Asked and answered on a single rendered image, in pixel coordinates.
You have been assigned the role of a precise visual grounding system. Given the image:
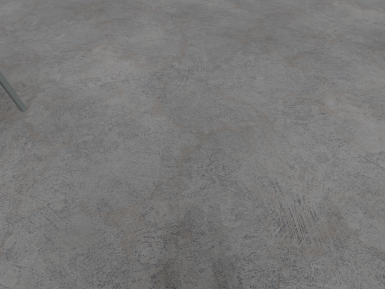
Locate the table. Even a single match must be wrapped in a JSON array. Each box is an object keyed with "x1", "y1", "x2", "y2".
[{"x1": 0, "y1": 71, "x2": 27, "y2": 112}]

